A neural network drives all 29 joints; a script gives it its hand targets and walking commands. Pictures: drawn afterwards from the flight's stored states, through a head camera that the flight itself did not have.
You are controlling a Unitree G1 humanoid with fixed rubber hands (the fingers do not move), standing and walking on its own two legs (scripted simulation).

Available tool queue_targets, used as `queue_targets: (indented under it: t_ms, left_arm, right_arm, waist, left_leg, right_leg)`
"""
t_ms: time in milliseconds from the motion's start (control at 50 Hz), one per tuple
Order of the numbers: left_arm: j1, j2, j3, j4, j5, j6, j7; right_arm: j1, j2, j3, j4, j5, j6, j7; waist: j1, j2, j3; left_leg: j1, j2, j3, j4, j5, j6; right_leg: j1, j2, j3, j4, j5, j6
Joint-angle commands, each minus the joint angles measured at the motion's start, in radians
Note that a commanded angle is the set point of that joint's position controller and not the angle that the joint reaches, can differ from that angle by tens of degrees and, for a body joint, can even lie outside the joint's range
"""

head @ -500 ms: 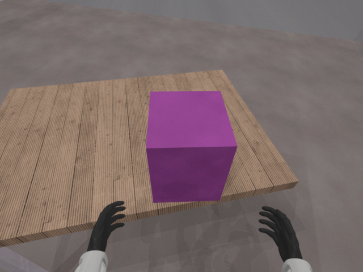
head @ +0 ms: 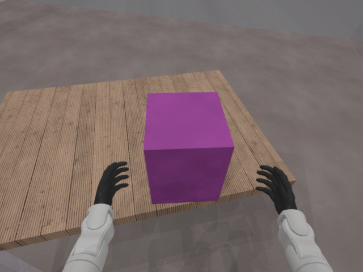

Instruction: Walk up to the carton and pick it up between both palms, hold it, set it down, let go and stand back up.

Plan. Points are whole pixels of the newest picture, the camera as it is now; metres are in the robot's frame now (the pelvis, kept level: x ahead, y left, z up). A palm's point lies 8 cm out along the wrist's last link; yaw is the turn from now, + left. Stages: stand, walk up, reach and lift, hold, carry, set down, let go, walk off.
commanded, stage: reach and lift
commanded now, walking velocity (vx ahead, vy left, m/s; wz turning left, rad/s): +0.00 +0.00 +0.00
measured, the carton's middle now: (184, 149) +0.45 +0.03 -0.01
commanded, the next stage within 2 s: none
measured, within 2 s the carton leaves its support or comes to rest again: neither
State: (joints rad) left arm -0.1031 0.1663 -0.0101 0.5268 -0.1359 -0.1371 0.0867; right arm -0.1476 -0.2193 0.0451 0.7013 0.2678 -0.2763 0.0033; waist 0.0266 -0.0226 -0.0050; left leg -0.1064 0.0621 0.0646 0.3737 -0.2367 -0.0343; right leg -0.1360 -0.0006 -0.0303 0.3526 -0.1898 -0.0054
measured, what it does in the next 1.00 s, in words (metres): stands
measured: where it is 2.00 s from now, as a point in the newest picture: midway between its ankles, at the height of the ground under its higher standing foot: outside the picture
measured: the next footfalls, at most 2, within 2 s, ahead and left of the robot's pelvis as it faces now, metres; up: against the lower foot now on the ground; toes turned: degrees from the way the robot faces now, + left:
none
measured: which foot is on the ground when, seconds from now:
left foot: down 0.00-1.00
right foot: down 0.00-1.00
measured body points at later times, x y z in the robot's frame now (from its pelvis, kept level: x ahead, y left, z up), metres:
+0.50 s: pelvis +0.00 +0.00 +0.00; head +0.01 +0.01 +0.45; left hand +0.35 +0.20 +0.08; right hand +0.37 -0.20 +0.08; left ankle -0.02 +0.13 -0.75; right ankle +0.00 -0.12 -0.75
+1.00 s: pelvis +0.00 +0.00 +0.00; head +0.02 +0.01 +0.45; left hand +0.42 +0.21 +0.14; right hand +0.44 -0.20 +0.14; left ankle -0.02 +0.13 -0.75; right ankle +0.00 -0.12 -0.75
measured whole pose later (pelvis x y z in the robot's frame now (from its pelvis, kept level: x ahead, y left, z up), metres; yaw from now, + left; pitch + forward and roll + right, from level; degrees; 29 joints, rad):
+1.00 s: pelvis +0.00 +0.00 +0.00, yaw +0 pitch +5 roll -1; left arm -0.75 0.25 0.09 0.61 -0.14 0.40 0.07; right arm -0.82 -0.36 0.04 0.88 0.38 0.16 -0.04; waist 0.03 0.00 -0.06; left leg -0.25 0.07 0.06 0.36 -0.20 -0.03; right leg -0.26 0.01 -0.03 0.29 -0.13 0.00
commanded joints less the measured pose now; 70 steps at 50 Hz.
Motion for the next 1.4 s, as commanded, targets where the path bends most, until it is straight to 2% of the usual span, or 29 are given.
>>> queue_targets:
  t_ms: [0,60,120,180,240,280,300,320,380,400,480,520,640,680,720,760,800,840,880,920,960,1100,1140,1160,1200,1260,1320,1380]
  left_arm:
    - [-0.210,0.047,0.065,-0.229,0.048,0.106,-0.024]
    - [-0.241,0.052,0.088,-0.279,0.061,0.155,-0.032]
    - [-0.326,0.049,0.084,-0.318,0.059,0.192,-0.019]
    - [-0.379,0.052,0.081,-0.334,0.042,0.228,-0.012]
    - [-0.414,0.060,0.091,-0.346,0.037,0.261,-0.012]
    - [-0.406,0.062,0.106,-0.328,0.043,0.291,-0.016]
    - [-0.464,0.072,0.110,-0.342,0.039,0.303,-0.020]
    - [-0.449,0.076,0.122,-0.315,0.044,0.320,-0.023]
    - [-0.515,0.087,0.138,-0.329,0.041,0.361,-0.030]
    - [-0.543,0.093,0.141,-0.327,0.042,0.371,-0.033]
    - [-0.577,0.088,0.150,-0.280,0.046,0.422,-0.046]
    - [-0.647,0.099,0.148,-0.284,0.043,0.442,-0.050]
    - [-0.763,0.139,0.150,-0.276,0.033,0.476,-0.034]
    - [-0.801,0.150,0.144,-0.298,0.025,0.481,-0.021]
    - [-0.832,0.147,0.141,-0.260,0.027,0.488,-0.016]
    - [-0.881,0.159,0.139,-0.213,0.014,0.498,-0.017]
    - [-0.909,0.169,0.133,-0.158,0.008,0.502,-0.017]
    - [-0.965,0.185,0.133,-0.110,0.008,0.500,-0.014]
    - [-1.003,0.190,0.123,-0.059,0.003,0.502,-0.010]
    - [-1.052,0.207,0.118,-0.048,-0.008,0.497,-0.011]
    - [-1.087,0.215,0.117,0.002,-0.018,0.491,-0.010]
    - [-1.218,0.245,0.074,0.159,-0.039,0.481,-0.009]
    - [-1.241,0.242,0.067,0.196,-0.043,0.467,-0.005]
    - [-1.254,0.245,0.065,0.208,-0.042,0.456,-0.003]
    - [-1.245,0.236,0.060,0.220,-0.035,0.436,0.000]
    - [-1.220,0.227,0.059,0.287,-0.024,0.400,-0.010]
    - [-1.152,0.203,0.077,0.348,0.005,0.328,-0.025]
    - [-1.146,0.180,0.072,0.364,0.019,0.227,-0.031]
  right_arm:
    - [-0.211,-0.109,-0.031,-0.199,0.007,0.043,-0.022]
    - [-0.249,-0.111,-0.049,-0.249,0.001,0.076,-0.035]
    - [-0.321,-0.116,-0.069,-0.280,-0.004,0.114,-0.034]
    - [-0.360,-0.126,-0.085,-0.288,-0.014,0.152,-0.032]
    - [-0.409,-0.137,-0.088,-0.301,-0.008,0.185,-0.038]
    - [-0.419,-0.132,-0.074,-0.313,-0.008,0.203,-0.048]
    - [-0.465,-0.139,-0.081,-0.303,0.001,0.213,-0.053]
    - [-0.469,-0.139,-0.074,-0.292,0.008,0.220,-0.055]
    - [-0.530,-0.167,-0.076,-0.274,0.017,0.245,-0.063]
    - [-0.558,-0.166,-0.079,-0.269,0.016,0.255,-0.068]
    - [-0.612,-0.181,-0.060,-0.214,0.032,0.296,-0.073]
    - [-0.672,-0.195,-0.063,-0.189,0.044,0.313,-0.075]
    - [-0.794,-0.238,-0.064,-0.169,0.072,0.340,-0.069]
    - [-0.831,-0.258,-0.065,-0.170,0.083,0.342,-0.065]
    - [-0.858,-0.261,-0.062,-0.123,0.091,0.353,-0.060]
    - [-0.907,-0.275,-0.065,-0.082,0.092,0.368,-0.055]
    - [-0.939,-0.277,-0.051,-0.038,0.099,0.382,-0.050]
    - [-1.001,-0.284,-0.047,-0.005,0.105,0.393,-0.043]
    - [-1.039,-0.294,-0.043,0.043,0.112,0.402,-0.041]
    - [-1.087,-0.304,-0.038,0.043,0.121,0.401,-0.042]
    - [-1.136,-0.308,-0.029,0.069,0.123,0.406,-0.042]
    - [-1.241,-0.319,-0.008,0.233,0.141,0.433,-0.043]
    - [-1.268,-0.325,-0.006,0.256,0.145,0.432,-0.042]
    - [-1.282,-0.319,0.002,0.272,0.148,0.430,-0.041]
    - [-1.273,-0.312,0.013,0.283,0.157,0.414,-0.040]
    - [-1.246,-0.290,0.028,0.338,0.152,0.394,-0.040]
    - [-1.175,-0.250,0.036,0.384,0.124,0.346,-0.042]
    - [-1.146,-0.234,0.023,0.393,0.103,0.271,-0.042]
  waist:
    - [-0.004,0.017,-0.155]
    - [0.007,0.003,-0.157]
    - [0.004,0.029,-0.172]
    - [-0.007,0.029,-0.201]
    - [0.003,0.026,-0.267]
    - [0.002,0.000,-0.289]
    - [0.003,0.015,-0.314]
    - [0.011,0.020,-0.302]
    - [0.008,0.007,-0.327]
    - [0.003,-0.008,-0.326]
    - [-0.001,-0.008,-0.285]
    - [-0.010,0.012,-0.298]
    - [-0.002,0.030,-0.377]
    - [0.001,0.040,-0.435]
    - [-0.005,0.051,-0.442]
    - [-0.012,0.034,-0.445]
    - [-0.006,0.031,-0.437]
    - [0.003,0.024,-0.457]
    - [0.003,0.020,-0.466]
    - [0.008,0.021,-0.517]
    - [0.012,-0.012,-0.526]
    - [-0.005,0.009,-0.496]
    - [0.001,0.015,-0.520]
    - [0.008,0.010,-0.533]
    - [0.013,0.037,-0.581]
    - [0.009,0.033,-0.551]
    - [0.012,0.015,-0.527]
    - [0.010,0.045,-0.543]
  left_leg:
    - [0.075,-0.074,-0.017,-0.039,0.371,-0.021]
    - [0.074,-0.077,-0.007,-0.058,0.336,-0.011]
    - [0.054,-0.074,-0.004,-0.065,0.292,-0.009]
    - [0.061,-0.066,-0.006,-0.070,0.270,-0.008]
    - [0.070,-0.066,-0.004,-0.060,0.289,-0.006]
    - [0.066,-0.068,-0.002,-0.054,0.311,0.004]
    - [0.063,-0.070,-0.001,-0.048,0.330,0.000]
    - [0.061,-0.072,0.001,-0.048,0.334,0.002]
    - [0.070,-0.070,0.001,-0.040,0.372,-0.002]
    - [0.066,-0.071,0.000,-0.042,0.359,0.000]
    - [0.071,-0.071,-0.002,-0.045,0.366,0.002]
    - [0.066,-0.072,0.001,-0.039,0.363,0.000]
    - [0.080,-0.074,0.002,-0.021,0.393,-0.011]
    - [0.094,-0.071,-0.001,-0.001,0.447,-0.019]
    - [0.093,-0.067,-0.009,0.004,0.448,-0.022]
    - [0.075,-0.069,-0.008,0.006,0.422,-0.017]
    - [0.057,-0.069,-0.008,-0.001,0.400,-0.011]
    - [0.040,-0.067,-0.009,0.000,0.373,-0.004]
    - [0.035,-0.066,-0.012,0.007,0.395,-0.006]
    - [0.035,-0.068,-0.014,0.016,0.415,-0.009]
    - [0.013,-0.068,-0.015,0.018,0.403,-0.004]
    - [-0.020,-0.071,-0.019,0.018,0.367,-0.009]
    - [-0.021,-0.067,-0.021,0.025,0.377,-0.016]
    - [-0.020,-0.067,-0.025,0.031,0.389,-0.016]
    - [0.009,-0.066,-0.026,0.049,0.448,-0.024]
    - [-0.012,-0.068,-0.030,0.056,0.459,-0.028]
    - [-0.040,-0.068,-0.029,0.056,0.463,-0.030]
    - [-0.057,-0.066,-0.026,0.067,0.507,-0.041]
  right_leg:
    - [0.120,0.040,0.043,-0.069,0.274,-0.013]
    - [0.121,0.043,0.039,-0.079,0.249,-0.004]
    - [0.082,0.042,0.035,-0.082,0.182,-0.011]
    - [0.059,0.045,0.030,-0.089,0.143,-0.012]
    - [0.063,0.047,0.032,-0.082,0.180,-0.006]
    - [0.089,0.046,0.033,-0.078,0.237,0.005]
    - [0.090,0.046,0.035,-0.072,0.256,0.006]
    - [0.092,0.044,0.037,-0.069,0.258,0.007]
    - [0.099,0.052,0.029,-0.069,0.294,0.010]
    - [0.095,0.054,0.027,-0.070,0.286,0.013]
    - [0.092,0.053,0.024,-0.077,0.290,0.019]
    - [0.079,0.052,0.024,-0.072,0.290,0.019]
    - [0.073,0.060,0.016,-0.062,0.309,0.022]
    - [0.077,0.067,0.009,-0.049,0.354,0.018]
    - [0.059,0.067,0.007,-0.048,0.354,0.019]
    - [0.051,0.062,0.006,-0.049,0.350,0.022]
    - [0.045,0.062,0.009,-0.048,0.333,0.026]
    - [0.038,0.061,0.009,-0.044,0.318,0.028]
    - [0.036,0.065,0.008,-0.040,0.343,0.029]
    - [0.052,0.065,0.008,-0.032,0.378,0.031]
    - [0.055,0.066,0.009,-0.028,0.384,0.035]
    - [0.025,0.058,0.011,-0.025,0.376,0.032]
    - [0.015,0.060,0.006,-0.021,0.373,0.030]
    - [0.015,0.058,0.005,-0.019,0.381,0.029]
    - [0.005,0.061,0.001,-0.012,0.421,0.024]
    - [0.011,0.060,-0.002,-0.012,0.433,0.025]
    - [0.023,0.058,-0.002,-0.007,0.430,0.028]
    - [0.010,0.055,-0.003,-0.002,0.452,0.024]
